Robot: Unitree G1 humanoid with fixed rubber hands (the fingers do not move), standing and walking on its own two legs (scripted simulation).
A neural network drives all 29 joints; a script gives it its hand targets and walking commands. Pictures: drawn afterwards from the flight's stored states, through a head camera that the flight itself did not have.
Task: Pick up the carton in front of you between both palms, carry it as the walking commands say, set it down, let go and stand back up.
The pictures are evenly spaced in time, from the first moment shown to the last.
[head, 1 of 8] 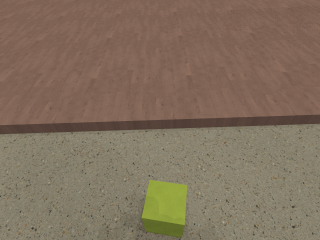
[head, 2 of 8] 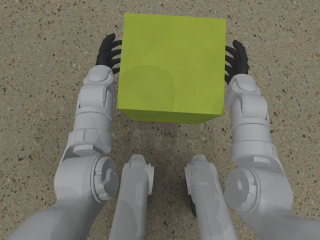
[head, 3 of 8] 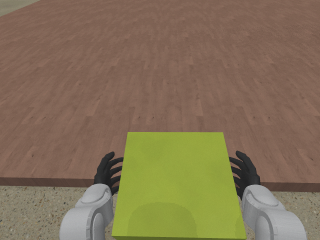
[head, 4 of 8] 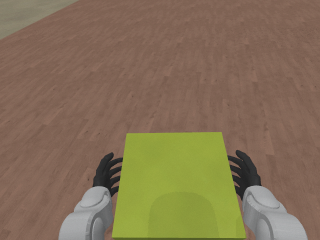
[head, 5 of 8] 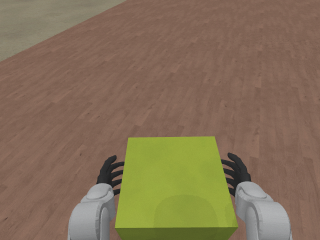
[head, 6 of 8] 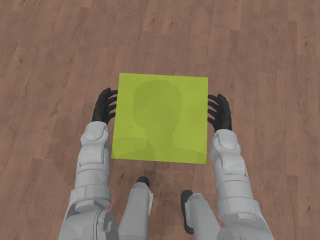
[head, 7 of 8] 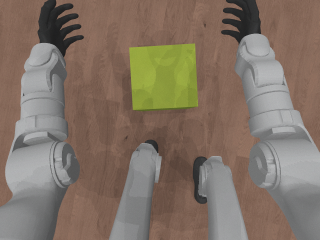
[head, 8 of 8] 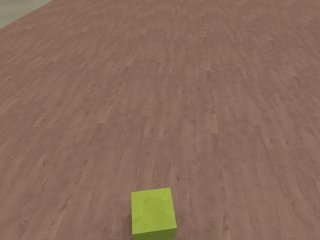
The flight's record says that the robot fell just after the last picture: no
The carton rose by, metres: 0.88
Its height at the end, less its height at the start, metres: +0.11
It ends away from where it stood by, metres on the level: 4.72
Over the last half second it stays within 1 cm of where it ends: yes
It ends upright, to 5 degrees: yes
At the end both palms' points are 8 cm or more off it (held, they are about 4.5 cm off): yes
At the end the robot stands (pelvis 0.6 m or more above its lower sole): yes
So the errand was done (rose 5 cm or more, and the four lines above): yes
